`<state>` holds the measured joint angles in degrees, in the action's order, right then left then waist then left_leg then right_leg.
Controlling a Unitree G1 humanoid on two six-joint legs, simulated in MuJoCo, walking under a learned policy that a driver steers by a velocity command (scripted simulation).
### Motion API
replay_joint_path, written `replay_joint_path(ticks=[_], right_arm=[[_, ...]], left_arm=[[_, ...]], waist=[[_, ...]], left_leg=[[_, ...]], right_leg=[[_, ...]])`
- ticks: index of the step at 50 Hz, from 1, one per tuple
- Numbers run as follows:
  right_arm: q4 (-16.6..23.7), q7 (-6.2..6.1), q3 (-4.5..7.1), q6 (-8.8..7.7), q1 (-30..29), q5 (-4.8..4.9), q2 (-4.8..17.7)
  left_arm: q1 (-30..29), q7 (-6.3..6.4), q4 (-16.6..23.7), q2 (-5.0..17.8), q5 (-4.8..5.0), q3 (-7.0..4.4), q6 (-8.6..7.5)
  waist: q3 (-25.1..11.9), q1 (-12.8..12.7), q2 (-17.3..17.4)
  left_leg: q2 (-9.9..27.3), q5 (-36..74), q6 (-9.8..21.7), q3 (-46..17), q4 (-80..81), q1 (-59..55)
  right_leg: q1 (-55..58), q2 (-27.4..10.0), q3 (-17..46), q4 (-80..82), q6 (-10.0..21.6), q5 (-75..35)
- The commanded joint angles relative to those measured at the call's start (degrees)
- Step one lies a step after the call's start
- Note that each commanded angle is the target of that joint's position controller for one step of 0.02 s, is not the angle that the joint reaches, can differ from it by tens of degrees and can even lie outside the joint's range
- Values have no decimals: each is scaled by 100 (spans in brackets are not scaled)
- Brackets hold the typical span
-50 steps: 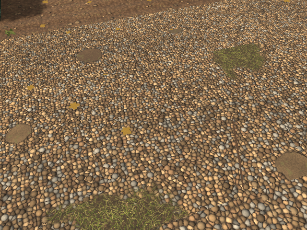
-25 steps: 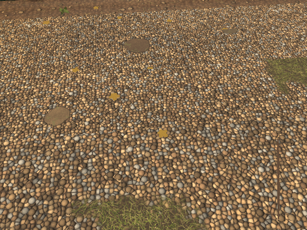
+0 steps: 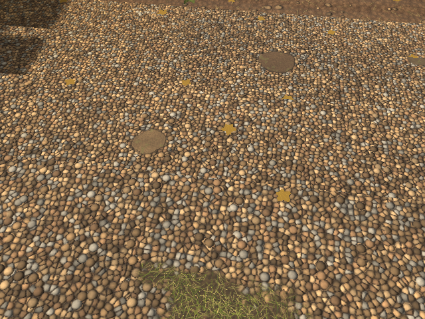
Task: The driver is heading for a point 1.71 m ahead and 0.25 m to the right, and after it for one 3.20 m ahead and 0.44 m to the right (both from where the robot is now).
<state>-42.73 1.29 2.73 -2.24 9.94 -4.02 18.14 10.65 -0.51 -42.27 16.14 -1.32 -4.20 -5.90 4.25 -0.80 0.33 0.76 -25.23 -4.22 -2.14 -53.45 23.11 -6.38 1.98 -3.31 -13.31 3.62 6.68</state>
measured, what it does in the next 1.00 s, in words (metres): walks ahead: left foot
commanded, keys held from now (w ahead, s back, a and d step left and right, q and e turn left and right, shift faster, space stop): no key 0.40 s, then w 0.30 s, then no key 0.02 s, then e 0.10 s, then s+e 0.18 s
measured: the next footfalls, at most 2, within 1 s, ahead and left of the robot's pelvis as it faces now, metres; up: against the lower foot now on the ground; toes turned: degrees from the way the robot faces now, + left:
left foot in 0.10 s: +0.10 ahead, +0.14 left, +0.00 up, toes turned +4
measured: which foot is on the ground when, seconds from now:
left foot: up 0.00-0.08, down 0.10-1.00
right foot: down 0.00-0.68, up 0.70-1.00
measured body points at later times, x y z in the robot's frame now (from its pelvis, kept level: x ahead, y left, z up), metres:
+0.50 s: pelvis +0.02 +0.01 -0.01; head +0.04 +0.01 +0.44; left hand +0.16 +0.29 -0.11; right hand +0.14 -0.27 -0.12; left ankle +0.01 +0.13 -0.75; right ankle +0.00 -0.09 -0.75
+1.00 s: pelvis +0.16 +0.04 -0.01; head +0.19 +0.04 +0.43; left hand +0.34 +0.28 -0.12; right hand +0.20 -0.24 -0.13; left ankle +0.07 +0.14 -0.75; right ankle +0.22 -0.07 -0.71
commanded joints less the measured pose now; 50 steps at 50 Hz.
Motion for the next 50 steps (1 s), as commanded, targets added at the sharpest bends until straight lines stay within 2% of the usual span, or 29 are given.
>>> replay_joint_path(ticks=[1,4,6,7,8,10,12,15,20,22,24,26,27,29,32,33,34,35,36,37,39,41,43,44,45,47,48,49,50], right_arm=[[-1,224,-6,46,546,76,158],[-95,402,-29,-37,582,299,233],[28,325,-15,-159,480,383,409],[193,278,26,-235,41,420,869],[207,294,94,-223,-261,293,1000],[122,282,98,-191,-296,323,789],[83,260,9,-156,-208,361,474],[-59,264,27,-137,-24,358,551],[-135,268,35,-123,-139,362,584],[-215,166,159,-84,52,241,896],[-150,7,151,-121,-116,91,793],[-35,-70,12,-223,-468,65,352],[31,-73,-26,-267,-642,51,258],[12,-48,-18,-319,-558,29,256],[-319,87,34,-470,75,51,373],[-318,110,43,-550,319,61,416],[-416,54,94,-609,892,14,622],[-484,-50,172,-665,1669,-24,1050],[-521,-72,143,-678,1996,-84,918],[-528,-104,120,-682,1739,-54,749],[-413,-166,13,-602,1209,5,421],[-190,-233,-53,-550,693,60,335],[-66,-290,-58,-509,632,170,472],[-76,-276,34,-485,735,133,745],[-12,-229,130,-425,755,-42,1005],[138,-146,214,-407,496,-132,1087],[482,-171,232,-384,-115,-419,1120],[699,-194,208,-402,-711,-371,1052],[886,-259,254,-410,-1083,-226,1194]], left_arm=[[-538,-121,621,752,102,-147,-102],[-603,-434,570,822,142,-120,6],[-332,-619,413,310,138,74,54],[366,-561,368,397,147,20,53],[273,-423,376,757,109,-90,62],[-244,-295,535,912,14,-115,67],[-280,-343,485,647,135,-5,48],[-325,-440,509,631,126,-8,46],[-241,-429,460,740,94,-50,47],[128,-338,363,1086,-32,-207,81],[561,-132,281,1109,-184,-256,5],[862,53,185,823,-108,-140,-96],[952,103,158,679,-68,-62,-105],[833,146,122,677,-109,-6,-47],[217,-13,143,999,-196,-19,206],[191,-61,91,929,-258,12,200],[84,-92,139,745,-334,60,145],[-138,-169,319,380,-386,163,23],[-96,-227,191,320,-315,175,-104],[23,-197,81,343,-199,164,-171],[213,-124,-31,554,-222,64,-111],[320,-178,-90,339,-275,122,14],[51,-333,-29,215,-199,119,63],[-140,-410,64,128,-182,156,91],[-147,-501,126,-17,-220,219,124],[272,-545,27,270,-97,152,92],[941,-548,-87,314,-134,126,7],[1275,-461,-103,594,-76,7,-59],[1623,-372,-128,778,-82,-66,-115]], waist=[[-504,314,-389],[-565,418,-129],[-876,412,-128],[-1005,-115,284],[-788,-174,309],[-589,-55,114],[-518,117,45],[-521,183,112],[-529,184,97],[-271,119,16],[194,-95,-254],[296,-257,-625],[283,-329,-634],[241,-175,-559],[261,292,-452],[155,470,-336],[-7,746,123],[-409,1030,1019],[-23,1142,687],[167,907,510],[-113,513,123],[-42,166,204],[-197,114,210],[-213,124,288],[-305,117,396],[-228,-55,350],[-486,-330,322],[-551,-630,255],[-626,-840,263]], left_leg=[[369,622,-198,207,1056,-430],[424,2098,-185,398,2724,-1244],[652,3089,164,109,2789,-1780],[885,3162,781,-173,2752,-1522],[791,2090,962,-239,2895,-820],[570,1382,738,-150,3075,-377],[541,1414,595,-104,3026,-826],[494,1528,585,-62,3058,-955],[436,1764,551,12,3027,-1032],[332,134,758,48,3026,-832],[257,-635,1002,7,2762,-99],[122,304,946,280,2161,564],[130,215,960,220,1993,668],[105,-26,1045,341,2112,127],[-187,1305,1042,673,3042,-2067],[-101,1194,1090,504,2992,-2539],[327,702,1375,-168,3093,-3090],[1567,1085,2335,-2394,3816,-4092],[2045,1876,2588,-2935,4240,-4195],[2129,2527,2447,-2317,4185,-4035],[1906,4370,2205,-1183,4057,-3593],[1450,5072,1771,-265,4185,-2789],[1111,5651,1584,390,4230,-2287],[1049,6059,1623,598,4191,-2089],[997,6393,1711,756,4074,-1726],[1187,6475,1749,759,3882,-1624],[1310,6768,1682,798,3360,-1174],[1371,6883,1573,835,3010,-942],[1233,6907,1435,937,2323,-742]], right_leg=[[105,-1138,639,-63,857,-2051],[-243,-1189,912,-790,709,-1633],[-489,-1002,1103,-970,245,-1062],[-259,-607,754,-881,17,-316],[106,-349,412,-949,-99,-21],[264,-485,482,-952,50,69],[-137,-537,598,-742,125,244],[-90,-491,542,-805,78,-27],[-64,-464,479,-902,9,-376],[-166,-492,599,-669,312,1523],[17,-1027,1454,-146,911,3083],[858,-1968,2588,395,1424,3209],[1020,-2144,2753,483,1466,3031],[778,-1952,2273,560,1217,2669],[-665,-1323,1326,209,980,2430],[-1045,-1207,1179,-222,939,2199],[-1603,-838,829,-1232,721,1946],[-2677,-14,371,-3094,148,1988],[-3619,-27,1008,-4204,177,2461],[-3926,-248,1061,-4964,183,2359],[-3519,-524,792,-5220,107,2080],[-2790,-712,567,-4482,-46,1634],[-2163,-620,187,-3524,-350,823],[-1897,-529,25,-3176,-423,481],[-1466,-432,-83,-3357,-460,268],[-1389,-424,106,-3245,-447,-103],[-818,-353,368,-4429,-407,-826],[-683,-305,448,-4413,-422,-462],[-319,-130,222,-4229,-423,-71]])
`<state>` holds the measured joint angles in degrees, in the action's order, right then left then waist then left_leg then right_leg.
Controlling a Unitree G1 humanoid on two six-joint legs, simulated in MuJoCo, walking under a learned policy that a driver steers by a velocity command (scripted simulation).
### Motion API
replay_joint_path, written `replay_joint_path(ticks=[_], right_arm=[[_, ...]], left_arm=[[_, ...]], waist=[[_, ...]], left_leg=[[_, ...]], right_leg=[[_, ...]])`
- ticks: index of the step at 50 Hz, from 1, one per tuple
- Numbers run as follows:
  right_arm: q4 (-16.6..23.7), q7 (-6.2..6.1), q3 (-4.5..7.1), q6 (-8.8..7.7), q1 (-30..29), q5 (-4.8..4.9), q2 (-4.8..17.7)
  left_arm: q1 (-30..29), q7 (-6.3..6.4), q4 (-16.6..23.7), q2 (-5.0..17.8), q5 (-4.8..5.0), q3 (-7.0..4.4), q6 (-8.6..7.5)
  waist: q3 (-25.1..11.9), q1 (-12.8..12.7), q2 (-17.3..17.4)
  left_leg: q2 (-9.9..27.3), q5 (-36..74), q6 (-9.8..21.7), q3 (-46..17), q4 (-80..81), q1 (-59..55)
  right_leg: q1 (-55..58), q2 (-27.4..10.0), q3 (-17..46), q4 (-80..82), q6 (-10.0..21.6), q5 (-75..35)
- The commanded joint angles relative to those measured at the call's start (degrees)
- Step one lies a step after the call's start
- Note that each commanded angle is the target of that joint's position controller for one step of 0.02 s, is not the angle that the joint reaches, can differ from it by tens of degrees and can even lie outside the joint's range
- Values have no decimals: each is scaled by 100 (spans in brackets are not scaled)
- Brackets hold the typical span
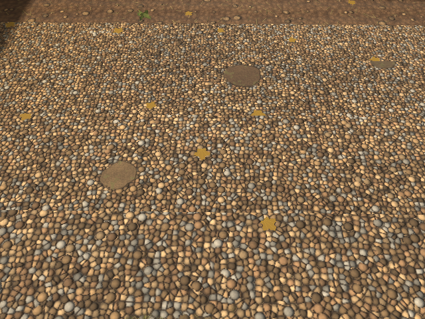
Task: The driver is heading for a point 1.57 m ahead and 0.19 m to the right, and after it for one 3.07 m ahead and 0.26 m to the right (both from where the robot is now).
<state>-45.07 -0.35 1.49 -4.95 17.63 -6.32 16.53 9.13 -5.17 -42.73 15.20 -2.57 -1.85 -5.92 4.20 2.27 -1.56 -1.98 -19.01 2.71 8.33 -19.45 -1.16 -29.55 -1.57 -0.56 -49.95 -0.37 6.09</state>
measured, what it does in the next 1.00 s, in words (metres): steps on the spot: right foot, then left foot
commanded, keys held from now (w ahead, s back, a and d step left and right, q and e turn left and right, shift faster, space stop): s+e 0.22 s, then e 0.14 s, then no key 0.14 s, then w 0.26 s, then w+q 0.24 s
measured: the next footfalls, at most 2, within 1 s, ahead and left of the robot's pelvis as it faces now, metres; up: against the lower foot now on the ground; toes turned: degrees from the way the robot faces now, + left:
right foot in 0.04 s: +0.10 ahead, -0.10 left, +0.00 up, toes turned -2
left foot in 0.44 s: +0.05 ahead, +0.12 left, +0.00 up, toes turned -20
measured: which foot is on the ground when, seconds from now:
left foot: down 0.00-0.02, up 0.04-0.42, down 0.44-1.00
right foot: up 0.00-0.02, down 0.04-0.44, up 0.46-1.00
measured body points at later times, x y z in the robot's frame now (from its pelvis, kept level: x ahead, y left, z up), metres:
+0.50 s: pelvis -0.01 +0.05 -0.01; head +0.02 +0.06 +0.44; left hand +0.20 +0.29 -0.13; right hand +0.04 -0.23 -0.12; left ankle +0.02 +0.13 -0.74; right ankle +0.04 -0.10 -0.72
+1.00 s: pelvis +0.02 +0.01 +0.01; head +0.03 +0.02 +0.46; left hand +0.25 +0.17 -0.09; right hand -0.05 -0.24 -0.11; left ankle +0.01 +0.13 -0.74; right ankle -0.01 -0.11 -0.73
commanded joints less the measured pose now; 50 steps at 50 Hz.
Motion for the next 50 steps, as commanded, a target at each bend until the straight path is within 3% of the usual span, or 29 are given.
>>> replay_joint_path(ticks=[1,2,3,4,5,6,7,9,11,14,18,21,22,23,24,25,26,27,28,29,31,32,34,37,40,42,46,49,50], right_arm=[[977,-107,420,-120,-1761,474,1380],[536,-136,412,323,-1034,1297,843],[717,-143,284,562,-456,1135,382],[598,-227,163,767,-23,727,67],[558,-277,165,853,-165,573,248],[567,-306,204,867,-377,590,398],[556,-345,246,886,-582,539,562],[616,-281,288,1066,-897,531,642],[688,-201,198,1163,-893,594,423],[754,-130,109,1154,-1028,596,360],[813,2,25,1045,-1169,614,260],[612,2,12,941,-477,631,156],[558,-53,44,904,-306,559,205],[654,-92,89,848,-478,452,665],[785,-50,181,763,-556,450,1053],[758,-34,154,658,-562,435,916],[859,275,225,360,-757,270,906],[1156,387,92,248,-1275,336,443],[1051,501,11,116,-1149,369,262],[918,531,-37,11,-1023,426,150],[756,365,-30,-108,-503,507,203],[642,253,40,-159,-134,472,327],[475,171,25,-224,412,432,304],[442,207,29,-301,480,492,362],[314,250,108,-318,716,488,559],[331,262,143,-287,751,475,674],[413,273,155,-257,589,496,657],[390,373,163,-90,98,443,748],[368,383,117,-67,63,373,582]], left_arm=[[1645,166,-113,1064,132,-357,-159],[1777,437,-79,939,178,-386,337],[1851,527,-42,1449,252,-471,532],[1866,477,93,1551,457,-422,574],[1613,473,295,1397,482,-396,634],[995,519,429,1195,382,-358,724],[593,566,503,1005,358,-315,789],[495,621,512,905,273,-253,885],[603,601,486,1048,206,-301,895],[335,566,576,1098,188,-346,946],[195,468,656,1092,184,-430,1094],[50,482,640,983,276,-428,1178],[212,531,580,821,343,-397,1176],[752,571,517,374,337,-308,1150],[322,650,580,721,207,-398,1155],[253,648,482,862,155,-440,1157],[444,798,674,983,38,-465,779],[650,828,371,1207,-71,-549,575],[1013,752,201,1055,-169,-503,395],[1117,624,94,887,-154,-451,281],[962,461,162,746,-89,-395,247],[782,469,245,752,-38,-393,250],[460,497,358,628,-80,-353,283],[353,503,419,526,-135,-327,305],[223,451,551,203,-194,-160,333],[90,424,660,160,-185,-95,319],[56,413,834,152,-149,-29,224],[243,401,915,144,14,27,66],[549,405,939,284,22,-1,-10]], waist=[[-292,-1122,297],[-756,-1059,177],[-1012,-714,-1281],[-1666,-477,-794],[-1596,-527,-245],[-1079,-319,-12],[-730,-158,152],[-799,-156,-40],[-1025,-144,-151],[-1212,-117,-336],[-1073,-392,-866],[-1051,-227,-906],[-879,-192,-414],[-733,-565,1064],[-231,-273,1448],[-229,-391,1055],[457,-330,2150],[29,-435,1241],[40,-652,971],[-42,-681,751],[-281,-369,696],[-306,-171,740],[-258,78,759],[-143,59,881],[-172,161,870],[-162,271,800],[-124,263,917],[-188,-114,773],[-308,-324,727]], left_leg=[[1132,5665,479,60,-1784,1098],[454,5680,58,475,-3916,1108],[-404,-1372,-275,264,-6032,3287],[-441,-2066,-407,-805,-6980,4002],[-102,-1711,-448,-1196,-6735,3888],[65,-1247,-464,-1299,-6328,3884],[271,-876,-501,-1342,-5773,3841],[225,-744,-550,-1210,-5027,3158],[67,-546,-545,-1011,-4787,2805],[31,-83,-495,-971,-4403,2452],[-102,-558,-471,-871,-3110,2070],[-99,-514,-275,-827,-1524,1343],[144,-446,-164,-1264,-181,1135],[1681,-177,167,-3028,519,855],[2345,1017,577,-3959,821,1704],[2298,1400,748,-3884,849,2080],[1766,-1193,1296,-3771,922,2016],[1521,-1918,870,-3354,993,1897],[1503,-2014,581,-3345,978,1597],[1416,-2008,419,-3148,983,1345],[1340,-1755,545,-2912,1019,903],[1317,-1520,628,-2741,1026,623],[1222,-1254,717,-2523,1122,308],[1357,-1099,975,-2574,1329,223],[1572,-910,1255,-2716,1317,282],[1560,-937,1355,-2818,1243,573],[1475,-1047,1445,-3080,867,966],[1238,-762,1436,-3115,208,1906],[1105,-625,1331,-3104,-175,2512]], right_leg=[[1540,356,-466,1712,89,311],[2249,687,-404,2401,454,-2302],[3845,-933,1492,1835,1338,-7626],[4027,-1834,2525,1662,2057,-9767],[3436,-1858,2416,2069,2125,-8365],[2794,-1664,2335,2214,2138,-6913],[2317,-1382,2154,2317,1962,-5776],[1647,-1038,1886,2417,1747,-5153],[1449,-948,1766,2375,1659,-5349],[1120,-695,1764,2520,1375,-3764],[1134,-510,2246,2887,1188,-1205],[1149,-529,2576,2770,969,-314],[1025,-184,2391,2185,671,577],[309,629,1420,832,279,1938],[-452,1225,1174,-8,140,2776],[2,1013,1523,-677,136,2466],[-1451,1388,1706,-2390,-181,1852],[-1456,1424,1921,-2987,-303,1524],[-1671,1269,2011,-3061,-376,1320],[-1726,1046,1866,-2978,-427,1157],[-1753,862,1460,-3055,-560,1011],[-1764,782,1344,-2915,-634,828],[-1651,638,1152,-2316,-727,639],[-1290,315,779,-979,-777,553],[-728,-49,315,326,-629,996],[-179,-10,67,991,-472,1364],[666,123,-70,1811,-177,1527],[2195,195,-87,2917,157,311],[2957,38,7,2794,335,340]])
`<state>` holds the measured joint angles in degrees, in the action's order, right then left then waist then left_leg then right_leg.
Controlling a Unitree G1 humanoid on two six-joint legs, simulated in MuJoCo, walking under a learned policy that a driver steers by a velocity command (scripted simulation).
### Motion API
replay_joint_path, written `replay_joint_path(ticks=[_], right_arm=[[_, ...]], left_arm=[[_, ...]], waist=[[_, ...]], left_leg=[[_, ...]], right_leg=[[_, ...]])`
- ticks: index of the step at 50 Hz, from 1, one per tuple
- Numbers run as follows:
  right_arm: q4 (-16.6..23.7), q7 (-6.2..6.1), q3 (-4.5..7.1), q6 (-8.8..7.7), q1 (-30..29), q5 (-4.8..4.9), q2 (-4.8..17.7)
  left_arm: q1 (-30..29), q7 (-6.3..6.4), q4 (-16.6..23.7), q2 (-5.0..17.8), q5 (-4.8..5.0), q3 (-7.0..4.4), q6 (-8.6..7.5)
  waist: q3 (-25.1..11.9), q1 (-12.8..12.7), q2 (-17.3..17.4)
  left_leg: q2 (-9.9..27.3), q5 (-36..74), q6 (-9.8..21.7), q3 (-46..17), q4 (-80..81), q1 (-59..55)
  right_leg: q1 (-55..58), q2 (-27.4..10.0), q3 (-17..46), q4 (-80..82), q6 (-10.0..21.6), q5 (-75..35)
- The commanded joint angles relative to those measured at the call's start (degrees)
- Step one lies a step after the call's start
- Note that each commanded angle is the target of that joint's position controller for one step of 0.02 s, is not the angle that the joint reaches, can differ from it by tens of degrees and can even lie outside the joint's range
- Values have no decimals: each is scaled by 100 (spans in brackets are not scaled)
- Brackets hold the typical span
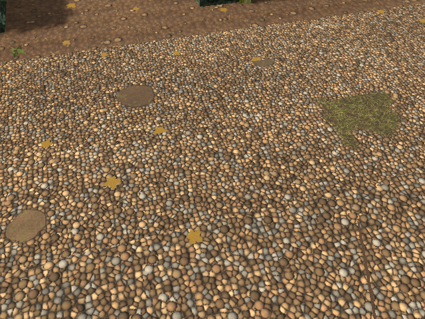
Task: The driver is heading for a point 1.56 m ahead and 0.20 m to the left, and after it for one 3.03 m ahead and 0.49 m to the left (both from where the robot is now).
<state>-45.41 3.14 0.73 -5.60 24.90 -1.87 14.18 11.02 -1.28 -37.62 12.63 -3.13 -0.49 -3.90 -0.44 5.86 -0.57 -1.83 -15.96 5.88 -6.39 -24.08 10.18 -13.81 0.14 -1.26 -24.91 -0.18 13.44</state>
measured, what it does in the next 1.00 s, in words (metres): goes down: right foot, then left foot 0.18 m lower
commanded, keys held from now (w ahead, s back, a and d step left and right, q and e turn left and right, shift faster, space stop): w+q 0.44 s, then w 0.18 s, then w+e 0.38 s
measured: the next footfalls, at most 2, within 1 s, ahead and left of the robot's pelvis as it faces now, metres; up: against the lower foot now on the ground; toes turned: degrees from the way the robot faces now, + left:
right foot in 0.02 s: +0.04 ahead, -0.13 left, +0.00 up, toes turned +0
left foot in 0.60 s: +0.41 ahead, +0.16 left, -0.18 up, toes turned +22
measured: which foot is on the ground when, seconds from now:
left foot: down 0.00-0.02, up 0.04-0.58, down 0.60-1.00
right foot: up 0.00-0.00, down 0.02-0.62, up 0.64-1.00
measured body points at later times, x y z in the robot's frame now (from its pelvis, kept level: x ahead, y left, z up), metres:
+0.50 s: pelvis +0.23 +0.00 -0.08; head +0.24 +0.02 +0.36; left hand +0.05 +0.18 -0.22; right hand +0.48 -0.14 -0.17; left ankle +0.37 +0.17 -0.80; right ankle +0.00 -0.13 -0.75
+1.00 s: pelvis +0.58 +0.08 -0.22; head +0.59 +0.07 +0.23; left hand +0.74 +0.34 -0.30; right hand +0.63 -0.17 -0.36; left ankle +0.37 +0.15 -0.93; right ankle +0.78 +0.01 -0.91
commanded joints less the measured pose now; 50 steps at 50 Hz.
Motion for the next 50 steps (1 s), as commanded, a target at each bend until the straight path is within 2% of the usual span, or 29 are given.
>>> replay_joint_path(ticks=[1,2,3,4,6,9,10,11,14,16,18,20,24,27,28,30,31,32,33,34,35,36,37,38,39,41,45,48,50], right_arm=[[361,38,94,-24,-551,-154,490],[642,76,-72,-135,-451,-160,-182],[659,77,70,-260,-793,-187,207],[505,-41,116,-225,-970,-183,385],[333,-141,136,-112,-848,-225,388],[416,108,66,-78,-1282,-164,216],[370,282,-44,-74,-1103,-251,15],[343,390,-36,-73,-1084,-239,62],[554,358,-26,-85,-1690,-309,176],[578,282,-63,-62,-1971,-164,179],[680,322,-115,44,-2007,-273,74],[807,317,-70,100,-2201,-266,268],[829,282,-132,154,-2967,-346,246],[564,165,-89,241,-2640,-357,341],[287,94,-42,267,-2100,-388,421],[-593,-66,351,172,559,-310,1156],[-1021,-7,423,301,2368,-364,1483],[-1139,50,442,304,2931,-300,1337],[-1222,-88,510,268,2717,-310,1321],[-1023,-127,522,296,1698,-235,1414],[-782,-104,373,349,723,-233,992],[-534,-64,224,254,-118,-255,657],[-469,-55,40,156,-433,-324,155],[-383,-65,-10,64,-683,-256,92],[-375,-34,43,-58,-965,-288,428],[-387,-18,240,-219,-1064,-311,974],[-507,-43,169,-160,-849,-353,687],[-675,-68,185,-51,-303,-419,835],[-603,-67,265,-37,-361,-332,1157]], left_arm=[[1138,47,307,793,24,-229,-293],[2036,159,204,1269,-60,-348,-361],[1831,63,216,1079,-123,-319,-342],[1355,9,270,673,-27,-236,-349],[948,13,394,125,80,-59,-341],[1034,183,251,412,-129,-147,-345],[1096,247,164,560,-339,-184,-321],[1116,240,66,588,-382,-187,-310],[1713,280,-452,128,-227,49,-418],[1962,245,-689,196,-286,73,-456],[1927,88,-756,228,-414,167,-376],[2201,59,-1033,233,-401,252,-371],[3051,258,-1742,509,-53,244,-325],[3154,230,-2011,668,-49,227,-254],[3233,195,-2121,768,-57,201,-193],[2943,-139,-2200,908,-408,229,-64],[3660,-368,-2195,50,-362,421,-117],[2932,-581,-1783,472,-172,361,-156],[1166,-644,-1127,600,41,265,-281],[737,-630,-900,707,181,229,-381],[629,-538,-762,716,56,212,-400],[454,-395,-818,670,-103,170,-400],[638,-283,-862,289,-197,244,-288],[807,-314,-1022,131,-192,243,-160],[1114,-368,-1028,-22,-178,284,-40],[1098,-450,-1014,-65,-75,359,78],[-77,-366,-737,502,34,161,-27],[-566,-349,-600,758,-66,-20,-36],[-277,-258,-649,1159,-26,-247,-203]], waist=[[-116,-1052,146],[-579,-1187,-1038],[280,-1119,-804],[619,-977,-266],[524,-776,-483],[430,-830,-361],[365,-776,-232],[375,-744,-156],[550,-925,-384],[528,-1044,-103],[617,-939,-336],[986,-871,-130],[1330,-1354,113],[1181,-1177,325],[1032,-1005,461],[212,55,895],[-2049,228,1911],[-3353,892,1236],[-2036,1240,679],[-1194,766,121],[-585,229,-354],[341,-293,-362],[706,-753,49],[741,-946,125],[737,-1294,315],[501,-1274,114],[535,-873,40],[602,-657,237],[443,-907,326]], left_leg=[[648,-1140,692,-1439,-781,1986],[-343,-1379,26,-290,-2715,3305],[-34,-1497,-134,-157,-3658,4451],[300,-958,-191,-107,-4144,4518],[465,-115,-327,84,-4141,4226],[534,859,-367,335,-3846,3847],[606,1413,-334,259,-4064,3659],[599,1702,-350,294,-4042,3732],[802,3259,-367,-23,-2671,4526],[761,4408,-327,173,-1552,4031],[643,5139,-185,603,-1677,2331],[682,4662,-116,505,-1636,2505],[709,3503,-231,758,-235,3098],[712,3367,-232,830,283,2052],[664,3364,-278,878,574,1389],[649,4888,207,1051,579,-2520],[1749,8108,1743,-14,-2031,-6494],[2618,9065,2470,-1300,-2493,-7751],[2589,6919,2050,-1498,-1809,-6972],[2550,5946,1698,-1142,-1094,-5014],[2592,4685,1550,-899,-537,-3305],[2420,4571,1481,-511,93,-941],[2328,4199,1390,-425,794,621],[2039,3731,1448,-48,1524,1644],[1822,3440,1332,129,1560,2130],[1878,3443,1249,370,1663,1782],[1631,3158,623,1073,1198,159],[1549,2868,355,1530,814,-193],[1349,4033,147,1827,-115,-208]], right_leg=[[2271,-630,493,291,657,-399],[3374,-2172,2480,616,2044,-939],[2714,-2724,3252,1229,2259,280],[2266,-2381,2616,1313,1840,1305],[1840,-1794,1652,1400,1362,788],[1355,-1459,671,1442,1308,-789],[1187,-1386,424,1177,1272,-1174],[1087,-1407,244,1083,1297,-1575],[1823,-1348,119,845,1093,-1307],[1507,-1019,-373,705,989,-833],[-19,-928,-659,548,982,-251],[186,-1180,-439,329,899,-335],[1777,-1117,-311,-278,695,-824],[1891,-915,-422,-987,563,-1981],[1877,-873,-405,-1634,489,-2415],[-119,-624,-588,-4019,135,-2092],[-2224,207,-576,-7310,-411,2235],[-3365,459,428,-8980,-542,3175],[-5243,172,436,-9053,-519,3360],[-5156,-335,416,-8400,-263,3030],[-4721,-736,567,-7218,-27,2703],[-3739,-941,501,-5798,119,2125],[-2821,-1091,612,-4987,248,1536],[-1927,-1118,493,-3594,278,548],[-1280,-1105,475,-2947,351,-313],[-981,-973,525,-2268,483,-942],[-1720,-691,611,-1444,537,-2204],[-1273,-220,78,-1769,528,-1595],[-173,328,-374,-1617,643,-1009]])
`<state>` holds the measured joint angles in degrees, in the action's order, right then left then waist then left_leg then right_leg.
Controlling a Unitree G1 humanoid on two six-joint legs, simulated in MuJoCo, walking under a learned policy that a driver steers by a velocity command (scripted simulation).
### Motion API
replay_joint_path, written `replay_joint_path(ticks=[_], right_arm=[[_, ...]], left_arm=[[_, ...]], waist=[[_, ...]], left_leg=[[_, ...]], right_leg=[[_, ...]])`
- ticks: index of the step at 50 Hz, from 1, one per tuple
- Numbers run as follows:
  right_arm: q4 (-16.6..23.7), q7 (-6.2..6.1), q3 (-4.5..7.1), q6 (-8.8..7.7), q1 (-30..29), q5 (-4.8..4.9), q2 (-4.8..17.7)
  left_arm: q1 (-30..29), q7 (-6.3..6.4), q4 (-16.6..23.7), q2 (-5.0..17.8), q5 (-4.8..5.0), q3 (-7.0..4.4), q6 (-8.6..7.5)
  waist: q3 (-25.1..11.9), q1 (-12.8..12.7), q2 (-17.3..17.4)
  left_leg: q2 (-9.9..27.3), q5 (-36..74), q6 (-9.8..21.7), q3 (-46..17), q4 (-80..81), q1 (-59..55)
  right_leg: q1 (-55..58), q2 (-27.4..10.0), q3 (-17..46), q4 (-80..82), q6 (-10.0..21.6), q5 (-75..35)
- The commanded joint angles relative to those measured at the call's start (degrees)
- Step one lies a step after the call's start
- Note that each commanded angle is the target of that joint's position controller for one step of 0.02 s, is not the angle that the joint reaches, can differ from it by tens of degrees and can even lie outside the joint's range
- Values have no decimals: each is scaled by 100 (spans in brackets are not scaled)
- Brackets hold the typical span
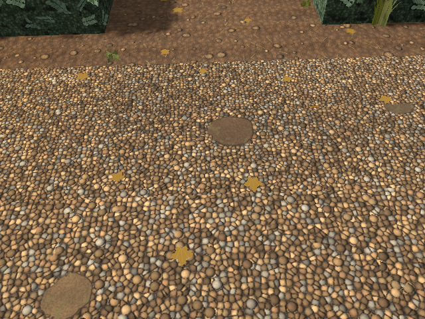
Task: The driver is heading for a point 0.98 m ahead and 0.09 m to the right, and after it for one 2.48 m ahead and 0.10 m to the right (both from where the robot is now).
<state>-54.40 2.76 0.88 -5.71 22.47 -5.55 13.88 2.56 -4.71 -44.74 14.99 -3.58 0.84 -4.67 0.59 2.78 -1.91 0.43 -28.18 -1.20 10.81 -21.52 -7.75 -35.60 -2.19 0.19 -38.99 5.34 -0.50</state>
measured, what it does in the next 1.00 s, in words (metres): goes down: right foot, then left foot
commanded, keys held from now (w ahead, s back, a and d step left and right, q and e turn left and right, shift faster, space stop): w+e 0.26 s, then w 0.24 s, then w+q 0.50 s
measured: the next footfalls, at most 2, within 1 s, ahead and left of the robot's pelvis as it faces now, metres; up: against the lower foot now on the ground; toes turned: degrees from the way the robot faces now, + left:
right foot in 0.02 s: +0.21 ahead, -0.11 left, +0.00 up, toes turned -1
left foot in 0.44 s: +0.30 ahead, +0.07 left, +0.00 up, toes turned -14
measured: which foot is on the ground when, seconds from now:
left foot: down 0.00-0.04, up 0.06-0.42, down 0.44-0.76, up 0.78-1.00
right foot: up 0.00-0.00, down 0.02-0.44, up 0.46-0.74, down 0.76-1.00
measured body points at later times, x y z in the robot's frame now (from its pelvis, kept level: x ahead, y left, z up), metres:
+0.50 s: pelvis +0.29 -0.04 -0.05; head +0.30 -0.05 +0.40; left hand +0.45 +0.19 -0.16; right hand +0.27 -0.29 -0.18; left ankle +0.26 +0.07 -0.71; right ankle +0.21 -0.12 -0.64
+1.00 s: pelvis +0.60 -0.14 -0.15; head +0.60 -0.13 +0.30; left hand +0.58 +0.10 -0.30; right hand +0.69 -0.38 -0.28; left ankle +0.75 -0.01 -0.84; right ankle +0.54 -0.22 -0.89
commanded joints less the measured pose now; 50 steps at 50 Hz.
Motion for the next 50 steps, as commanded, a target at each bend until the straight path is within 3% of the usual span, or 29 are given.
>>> replay_joint_path(ticks=[1,2,3,4,5,9,12,14,17,20,22,23,24,25,26,27,29,31,33,36,37,38,39,40,41,42,45,47,50], right_arm=[[289,26,265,-28,14,-37,1159],[222,126,87,-46,854,-283,573],[330,372,-26,-76,790,-163,389],[671,373,-57,-31,-686,164,457],[896,156,-74,-79,-1323,271,556],[1054,-288,-243,163,-859,-100,380],[1296,-305,-280,223,-1017,14,349],[1198,-91,-436,212,-560,-100,1],[1256,142,-235,156,-309,-154,536],[1221,-91,-117,116,478,-85,593],[448,-251,66,9,2879,123,704],[696,-134,-28,-90,1908,204,982],[866,-79,37,-159,1336,35,1020],[705,-32,-44,-227,900,12,722],[721,-5,-191,-236,447,64,155],[757,-95,-409,-213,-272,-34,-552],[746,-348,-499,-304,-47,125,-705],[668,-501,-385,-409,457,303,-220],[376,-162,-165,-383,805,205,767],[-6,2,-150,-205,1102,467,1019],[-207,78,-168,-109,1349,398,959],[-332,246,-186,-62,1446,101,802],[-701,338,-404,-57,2849,48,-375],[-197,402,-349,-51,2043,188,39],[182,383,-264,-26,1038,235,106],[704,177,-192,-130,-169,260,2],[345,7,-102,-28,-371,154,-21],[404,89,-203,99,-310,105,-353],[618,204,-284,130,-685,220,-363]], left_arm=[[1352,153,-167,1317,164,-563,-251],[2421,256,-380,1537,149,-674,-233],[3732,242,-647,1396,125,-579,-156],[3908,251,-923,1182,5,-606,-276],[3073,221,-766,1098,67,-555,-423],[989,172,-339,319,60,-146,-462],[979,171,-201,585,96,-210,-494],[1254,128,-322,768,-136,-245,-397],[1972,132,-351,808,-135,-297,-382],[1206,82,166,966,-94,-394,-514],[502,-242,463,811,-77,-445,-623],[1468,-357,457,-304,-146,-159,-564],[1197,-268,678,73,-127,-223,-417],[725,-81,792,262,-169,-244,-229],[658,97,708,352,-176,-228,-75],[1085,181,492,28,-378,-3,38],[1106,134,338,-252,-619,227,-35],[570,57,384,-133,-342,271,-84],[310,-37,567,-14,60,188,64],[736,-50,490,518,-269,49,273],[1446,53,181,776,-266,-84,229],[2435,149,-71,1106,-267,-315,154],[3610,33,-355,1015,-265,-389,89],[3985,-42,-475,871,-365,-362,135],[3673,56,-481,989,-370,-440,200],[2484,210,-89,510,-200,-304,80],[1775,288,-99,-376,-140,-20,9],[1957,351,-384,-117,104,-144,-152],[1667,359,-495,386,-125,-347,-258]], waist=[[-57,-793,129],[-1247,-776,-827],[-2464,-1169,-1082],[-1061,-1740,-534],[7,-1487,-278],[-177,-107,216],[-196,-157,279],[-53,-109,26],[120,-297,109],[-119,196,170],[-332,1266,615],[-511,213,1234],[167,262,322],[622,168,10],[260,6,-286],[181,-334,-351],[108,-186,33],[215,105,-206],[328,-70,210],[878,-292,95],[691,-472,-56],[204,-795,-106],[-2123,-622,-1294],[-2478,-1111,-790],[-1724,-1153,-430],[-778,-942,-30],[457,-236,69],[210,-60,-128],[207,-72,47]], left_leg=[[877,5334,637,237,-1645,1961],[500,3277,142,63,-3629,3478],[-583,-882,-153,-475,-5759,4947],[-473,-648,229,-1539,-6167,6278],[-67,-162,292,-1794,-6156,6372],[588,463,174,-1971,-5015,4186],[454,780,-171,-1388,-3704,3135],[267,2403,-147,-923,-4445,1788],[66,1533,-136,-842,-4711,2929],[-424,516,-106,-633,-3631,2281],[-201,628,711,-1390,-2337,31],[1499,3999,2633,-4535,-1439,-409],[2352,3995,3182,-6121,-1073,136],[2460,2678,3023,-6149,-1230,512],[1935,2147,2724,-5483,-1413,875],[1442,1906,2246,-4502,-1631,1500],[101,771,1713,-2893,-2008,3231],[-564,-703,1237,-1774,-2463,5122],[-468,-1350,1247,-1791,-2015,6938],[-6,-1316,1369,-2991,-3319,4224],[11,-275,1232,-3111,-4109,3588],[-79,1264,829,-2732,-5270,3818],[-693,-1040,264,-2114,-7956,5363],[-681,-1671,182,-1786,-9140,6509],[-420,-1203,227,-1552,-9170,7185],[36,781,241,-1948,-7190,7645],[878,1996,361,-1690,-4286,4974],[898,1979,388,-1471,-3014,4566],[739,2755,578,-1429,-2016,4218]], right_leg=[[3143,798,-368,-193,321,-239],[5593,159,1121,-167,1310,-921],[7040,-1099,4234,1247,2338,1097],[6277,-1025,4496,1898,1609,2672],[4723,-906,3908,1821,1319,2905],[1048,-585,3296,2264,1459,2461],[125,-29,2141,2317,1102,1996],[-1109,430,1345,1704,868,1821],[-44,192,1988,460,1164,1232],[659,27,2280,-1122,1234,-1378],[-1075,657,1856,-4293,1001,-1505],[-2537,1430,1326,-5695,271,2985],[-3825,1145,1639,-6000,-21,3242],[-4640,609,1925,-5813,-293,2741],[-4388,358,1736,-5376,-529,2256],[-3870,-133,1708,-4027,-549,1463],[-1922,-452,912,-2485,-767,-774],[605,-364,-24,-329,-816,-3351],[3570,44,-637,-750,-1093,-3026],[3020,-216,-134,2267,-709,-2188],[3615,-409,-108,2871,-392,-2733],[4940,-714,-46,2258,117,-2597],[8265,-2022,804,-650,1867,-6462],[8526,-2481,1546,-477,2019,-6305],[7551,-2287,1466,125,1491,-4886],[5868,-2292,1713,1339,1291,-1411],[2101,-1991,724,3037,1470,-693],[2373,-1863,400,3226,1368,-694],[2688,-1822,-303,3117,1090,-1722]])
